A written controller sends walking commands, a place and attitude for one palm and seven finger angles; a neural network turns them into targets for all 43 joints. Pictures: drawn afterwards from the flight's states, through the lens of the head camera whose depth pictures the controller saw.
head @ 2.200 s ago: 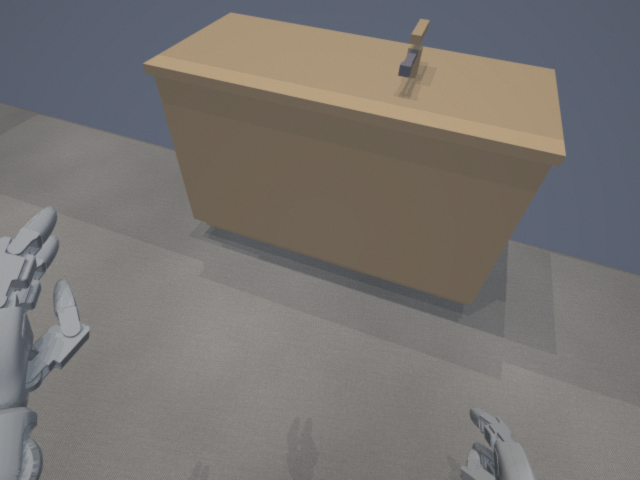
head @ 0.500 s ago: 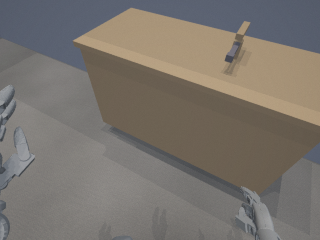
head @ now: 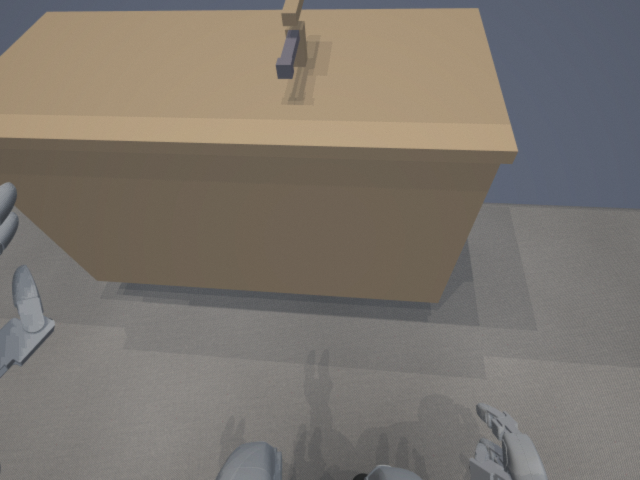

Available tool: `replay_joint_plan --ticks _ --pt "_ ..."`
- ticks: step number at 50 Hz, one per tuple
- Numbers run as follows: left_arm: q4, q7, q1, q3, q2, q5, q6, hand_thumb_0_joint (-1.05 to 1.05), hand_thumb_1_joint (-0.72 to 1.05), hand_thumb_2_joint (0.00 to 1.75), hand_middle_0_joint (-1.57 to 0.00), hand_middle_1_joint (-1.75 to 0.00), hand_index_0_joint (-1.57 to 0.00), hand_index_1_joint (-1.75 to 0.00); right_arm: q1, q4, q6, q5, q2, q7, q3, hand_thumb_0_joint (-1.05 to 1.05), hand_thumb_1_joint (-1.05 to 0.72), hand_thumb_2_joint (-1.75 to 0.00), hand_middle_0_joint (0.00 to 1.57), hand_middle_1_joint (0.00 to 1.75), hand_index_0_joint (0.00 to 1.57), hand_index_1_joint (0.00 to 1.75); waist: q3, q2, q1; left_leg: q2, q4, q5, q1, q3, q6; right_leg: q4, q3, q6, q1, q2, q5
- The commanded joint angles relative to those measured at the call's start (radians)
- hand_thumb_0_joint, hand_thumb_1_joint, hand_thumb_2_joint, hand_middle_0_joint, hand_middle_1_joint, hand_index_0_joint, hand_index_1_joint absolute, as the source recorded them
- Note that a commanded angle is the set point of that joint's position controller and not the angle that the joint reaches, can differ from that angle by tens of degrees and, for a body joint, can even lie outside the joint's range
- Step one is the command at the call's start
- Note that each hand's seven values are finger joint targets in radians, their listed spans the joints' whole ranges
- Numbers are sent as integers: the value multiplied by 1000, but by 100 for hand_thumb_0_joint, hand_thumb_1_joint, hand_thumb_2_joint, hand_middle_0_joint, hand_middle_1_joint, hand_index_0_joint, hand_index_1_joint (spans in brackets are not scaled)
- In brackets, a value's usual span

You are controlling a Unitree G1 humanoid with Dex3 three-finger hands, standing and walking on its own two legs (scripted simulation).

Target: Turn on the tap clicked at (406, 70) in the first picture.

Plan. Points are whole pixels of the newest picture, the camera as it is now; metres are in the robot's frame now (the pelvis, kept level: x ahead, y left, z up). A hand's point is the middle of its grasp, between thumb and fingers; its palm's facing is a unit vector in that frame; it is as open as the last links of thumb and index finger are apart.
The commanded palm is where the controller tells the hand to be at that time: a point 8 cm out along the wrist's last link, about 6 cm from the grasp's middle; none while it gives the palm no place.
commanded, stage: turn to face it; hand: left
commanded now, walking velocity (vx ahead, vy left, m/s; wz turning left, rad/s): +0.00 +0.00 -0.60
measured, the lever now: (285, 68) +0.78 +0.10 +0.06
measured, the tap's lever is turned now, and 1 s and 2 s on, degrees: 0 0 0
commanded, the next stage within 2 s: take the last steps up to it in 0.62 s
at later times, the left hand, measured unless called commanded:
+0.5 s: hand (88, 342) +0.21 +0.19 +0.18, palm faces +0.21 -0.88 -0.42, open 7.4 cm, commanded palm +0.17 +0.23 +0.19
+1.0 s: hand (161, 368) +0.19 +0.12 +0.19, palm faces +0.08 -0.90 -0.43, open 7.4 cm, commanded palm +0.16 +0.17 +0.19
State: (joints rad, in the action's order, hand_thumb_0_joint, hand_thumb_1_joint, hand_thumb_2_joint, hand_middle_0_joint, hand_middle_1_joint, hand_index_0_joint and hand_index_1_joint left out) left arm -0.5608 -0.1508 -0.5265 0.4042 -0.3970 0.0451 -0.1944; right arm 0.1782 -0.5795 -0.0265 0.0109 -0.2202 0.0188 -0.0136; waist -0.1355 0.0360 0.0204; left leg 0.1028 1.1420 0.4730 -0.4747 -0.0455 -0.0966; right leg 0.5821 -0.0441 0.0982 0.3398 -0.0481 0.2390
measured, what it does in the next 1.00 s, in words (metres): walks backwards, turning right: left foot, then right foot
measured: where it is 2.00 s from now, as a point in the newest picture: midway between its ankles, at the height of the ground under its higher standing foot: outside the picture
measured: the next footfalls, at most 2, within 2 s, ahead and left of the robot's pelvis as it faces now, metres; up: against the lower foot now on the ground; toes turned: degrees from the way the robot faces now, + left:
left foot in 0.34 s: +0.02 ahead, +0.15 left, +0.00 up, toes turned -8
right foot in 0.60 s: -0.03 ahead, -0.14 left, +0.00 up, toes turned -22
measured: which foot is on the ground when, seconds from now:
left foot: up 0.00-0.32, down 0.34-0.60, up 0.62-0.84, down 0.86-1.00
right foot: down 0.00-0.36, up 0.38-0.58, down 0.60-0.88, up 0.90-1.00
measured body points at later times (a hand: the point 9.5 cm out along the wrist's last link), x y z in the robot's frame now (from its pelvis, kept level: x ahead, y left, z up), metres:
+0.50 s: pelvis -0.06 +0.00 +0.00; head -0.05 -0.01 +0.45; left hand +0.19 +0.23 +0.21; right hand +0.06 -0.25 -0.08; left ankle -0.02 +0.15 -0.73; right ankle -0.05 -0.09 -0.68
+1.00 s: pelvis -0.10 -0.03 +0.01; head -0.11 -0.02 +0.46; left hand +0.18 +0.17 +0.21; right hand -0.09 -0.32 -0.08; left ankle -0.05 +0.08 -0.73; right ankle -0.12 -0.12 -0.69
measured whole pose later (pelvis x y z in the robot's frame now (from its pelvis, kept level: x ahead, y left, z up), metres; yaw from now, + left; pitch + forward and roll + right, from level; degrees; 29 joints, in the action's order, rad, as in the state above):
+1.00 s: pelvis -0.10 -0.03 +0.01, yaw -22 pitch -1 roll -1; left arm -0.44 -0.16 -0.51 0.38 -0.37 0.00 -0.24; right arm 0.29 -0.64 0.06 0.00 -0.24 0.08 -0.05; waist 0.03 0.03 0.04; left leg 0.05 0.52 0.28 -0.23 -0.05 0.02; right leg 0.87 -0.06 0.01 0.41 -0.04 0.42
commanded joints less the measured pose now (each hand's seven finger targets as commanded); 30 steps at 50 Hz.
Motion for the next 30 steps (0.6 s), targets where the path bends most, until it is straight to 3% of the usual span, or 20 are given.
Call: replay_joint_plan --ticks 1,9,11,14,15,16,17,18,19,20,21,22,23,25,26,28,29,30 --pt "-152 -32 -26 160 -179 11 -66 0 90 90 -20 -30 -20 -30 -66 160 32 -4 -70 16 -29 0 -90 -90 20 30 20 30 320 -120 -19 -8 -36 -81 -79 48 4 -188 294 62 -267 264 -538" --pt "-132 -25 50 90 -158 9 -47 0 90 90 -20 -30 -20 -30 -68 189 27 3 -103 17 -36 0 -90 -90 20 30 20 30 258 -158 -52 -59 -336 -49 61 39 36 -319 460 68 -85 242 -25" --pt "-145 -24 70 84 -161 4 -48 0 90 90 -20 -30 -20 -30 -71 195 25 4 -104 14 -34 0 -90 -90 20 30 20 30 262 -139 -58 -67 -415 -28 100 40 48 -324 484 66 -75 239 22" --pt "-149 -15 94 74 -154 -1 -51 0 90 90 -20 -30 -20 -30 -46 194 16 -4 -100 11 -28 0 -90 -90 20 30 20 30 269 -111 -42 -71 -619 -70 259 19 73 -322 479 16 13 198 95" --pt "-184 -11 131 64 -156 -1 -55 0 90 90 -20 -30 -20 -30 -40 201 18 -1 -103 11 -31 0 -90 -90 20 30 20 30 268 -73 -32 -49 -717 -109 334 20 82 -292 451 -12 45 171 121" --pt "-194 -7 149 74 -166 -3 -66 0 90 90 -20 -30 -20 -30 -38 205 23 -6 -115 17 -34 0 -90 -90 20 30 20 30 252 5 -31 22 -809 -80 386 74 121 -212 413 -49 111 108 144" --pt "-193 -1 161 80 -163 -5 -74 0 90 90 -20 -30 -20 -30 -49 219 28 -9 -130 21 -39 0 -90 -90 20 30 20 30 210 121 -37 161 -864 -95 405 213 182 -73 314 -93 209 10 166" --pt "-186 -2 160 97 -176 -11 -73 0 90 90 -20 -30 -20 -30 -55 220 40 -2 -115 25 -36 0 -90 -90 20 30 20 30 232 230 -50 291 -912 -145 361 289 246 218 184 -119 213 -42 202" --pt "-157 0 143 104 -176 -19 -67 0 90 90 -20 -30 -20 -30 -60 217 52 -8 -88 29 -33 0 -90 -90 20 30 20 30 213 260 -54 346 -952 -80 188 304 286 474 116 -131 157 -19 215" --pt "-166 9 168 94 -171 -12 -73 0 90 90 -20 -30 -20 -30 -44 213 65 -10 -75 29 -37 0 -90 -90 20 30 20 30 165 225 -47 351 -939 -119 137 276 309 585 126 -140 175 15 203" --pt "-125 14 153 52 -123 -18 -70 0 90 90 -20 -30 -20 -30 -49 195 75 -9 -84 23 -36 0 -90 -90 20 30 20 30 103 176 -44 319 -897 -192 132 176 293 573 116 -141 216 43 207" --pt "-96 14 134 21 -87 -17 -66 0 90 90 -20 -30 -20 -30 -36 183 82 -1 -95 18 -38 0 -90 -90 20 30 20 30 106 155 -48 276 -841 -306 184 85 254 468 77 -140 215 55 212" --pt "-115 11 158 2 -77 -15 -66 0 90 90 -20 -30 -20 -30 -27 180 93 2 -104 15 -38 0 -90 -90 20 30 20 30 115 176 -42 257 -807 -395 198 35 223 335 43 -142 164 62 214" --pt "-133 2 202 -1 -89 -24 -60 0 90 90 -20 -30 -20 -30 -5 169 120 6 -118 14 -37 0 -90 -90 20 30 20 30 147 190 -23 223 -738 -496 245 -19 177 149 -37 -148 58 30 176" --pt "-137 -1 216 0 -95 -28 -61 0 90 90 -20 -30 -20 -30 -1 164 132 4 -120 13 -39 0 -90 -90 20 30 20 30 162 189 -20 209 -686 -530 252 -12 158 51 -65 -149 -4 15 136" --pt "-134 -3 242 24 -118 -34 -64 0 90 90 -20 -30 -20 -30 -7 159 148 3 -121 9 -41 0 -90 -90 20 30 20 30 203 131 -27 167 -549 -458 205 -47 115 -125 -67 -134 -166 24 -43" --pt "-125 -7 248 53 -152 -39 -71 0 90 90 -20 -30 -20 -30 -6 157 149 4 -101 8 -39 0 -90 -90 20 30 20 30 228 -11 -19 102 -407 -338 148 -85 82 -164 65 -85 -222 127 -239" --pt "-94 -17 203 102 -206 -44 -73 0 90 90 -20 -30 -20 -30 -27 168 147 -2 -76 8 -30 0 -90 -90 20 30 20 30 237 -199 -26 -17 -233 -1 -31 -93 42 -174 342 15 -287 300 -512"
